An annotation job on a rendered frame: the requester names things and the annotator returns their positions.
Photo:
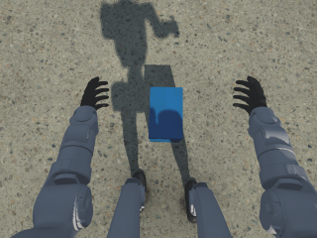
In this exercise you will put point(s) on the robot left forearm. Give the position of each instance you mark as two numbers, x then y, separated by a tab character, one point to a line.
76	150

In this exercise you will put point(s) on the carton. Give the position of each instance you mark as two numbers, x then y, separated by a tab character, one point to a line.
166	114

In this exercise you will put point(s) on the robot left hand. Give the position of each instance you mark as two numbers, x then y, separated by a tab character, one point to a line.
89	99

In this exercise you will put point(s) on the robot right forearm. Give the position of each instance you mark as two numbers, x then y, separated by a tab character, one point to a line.
278	164

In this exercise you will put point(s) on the robot left thigh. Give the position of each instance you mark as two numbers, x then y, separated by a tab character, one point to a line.
126	218

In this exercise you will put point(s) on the robot left shin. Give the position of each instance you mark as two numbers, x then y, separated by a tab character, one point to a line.
129	180

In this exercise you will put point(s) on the left robot upper arm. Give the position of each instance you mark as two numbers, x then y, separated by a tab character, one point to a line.
60	212

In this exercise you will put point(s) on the right robot upper arm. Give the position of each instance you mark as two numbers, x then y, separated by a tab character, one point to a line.
289	213

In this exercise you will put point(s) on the robot right hand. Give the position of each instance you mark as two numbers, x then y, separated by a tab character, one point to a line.
255	92

